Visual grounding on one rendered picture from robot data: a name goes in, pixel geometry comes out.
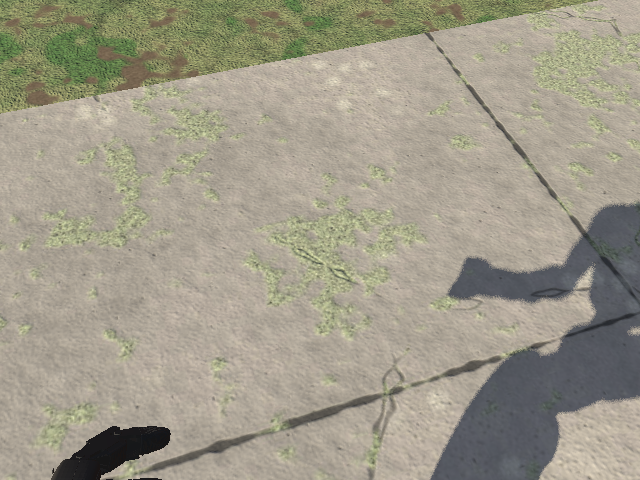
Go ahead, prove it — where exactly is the robot left hand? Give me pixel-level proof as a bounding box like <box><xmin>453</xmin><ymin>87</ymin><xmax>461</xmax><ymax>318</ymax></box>
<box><xmin>51</xmin><ymin>426</ymin><xmax>171</xmax><ymax>480</ymax></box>

